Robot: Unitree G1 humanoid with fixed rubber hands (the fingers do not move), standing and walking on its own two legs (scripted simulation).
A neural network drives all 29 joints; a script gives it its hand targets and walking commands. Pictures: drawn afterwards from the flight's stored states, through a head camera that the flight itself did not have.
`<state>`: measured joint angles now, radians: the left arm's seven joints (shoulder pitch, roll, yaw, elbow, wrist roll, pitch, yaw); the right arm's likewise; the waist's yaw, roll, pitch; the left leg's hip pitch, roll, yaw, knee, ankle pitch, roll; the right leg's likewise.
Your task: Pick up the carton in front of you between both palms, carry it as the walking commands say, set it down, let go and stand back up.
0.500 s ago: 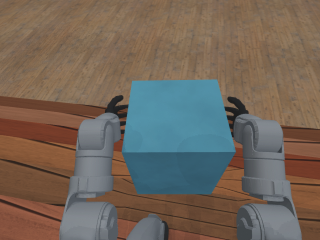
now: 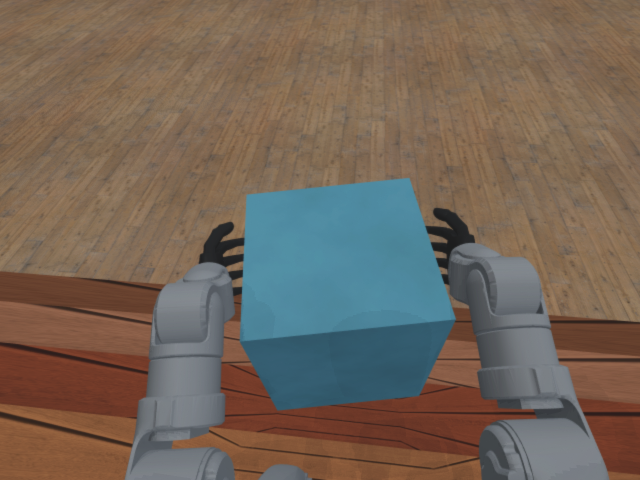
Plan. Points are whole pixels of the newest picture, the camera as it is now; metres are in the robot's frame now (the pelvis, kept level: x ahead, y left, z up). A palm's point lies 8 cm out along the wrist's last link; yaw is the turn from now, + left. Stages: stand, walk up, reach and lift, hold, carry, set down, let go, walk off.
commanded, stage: carry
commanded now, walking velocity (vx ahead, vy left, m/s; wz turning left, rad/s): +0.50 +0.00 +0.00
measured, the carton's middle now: (338, 302) +0.35 +0.02 +0.02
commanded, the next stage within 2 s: none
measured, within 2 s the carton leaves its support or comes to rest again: neither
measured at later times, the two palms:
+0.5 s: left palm (291, 186) +0.74 +0.12 -0.10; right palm (424, 196) +0.71 -0.17 -0.10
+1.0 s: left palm (294, 158) +1.13 +0.16 -0.30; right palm (383, 160) +1.14 -0.14 -0.31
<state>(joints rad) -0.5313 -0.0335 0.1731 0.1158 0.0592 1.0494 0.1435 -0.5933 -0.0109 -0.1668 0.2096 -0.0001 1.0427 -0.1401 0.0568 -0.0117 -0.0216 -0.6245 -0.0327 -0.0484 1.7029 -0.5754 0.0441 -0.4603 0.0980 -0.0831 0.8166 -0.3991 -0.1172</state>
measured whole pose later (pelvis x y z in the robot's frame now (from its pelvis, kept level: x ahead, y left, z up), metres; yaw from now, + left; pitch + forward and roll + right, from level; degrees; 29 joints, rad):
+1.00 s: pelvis +0.79 -0.01 -0.41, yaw +1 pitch +1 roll -1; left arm -0.60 0.03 0.13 0.22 -0.05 1.04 0.17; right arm -0.53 0.04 -0.20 0.12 -0.09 1.07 -0.12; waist 0.07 0.04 -0.02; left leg -0.50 -0.04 0.07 0.60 0.31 0.10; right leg -0.37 0.12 -0.09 1.48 -0.65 -0.08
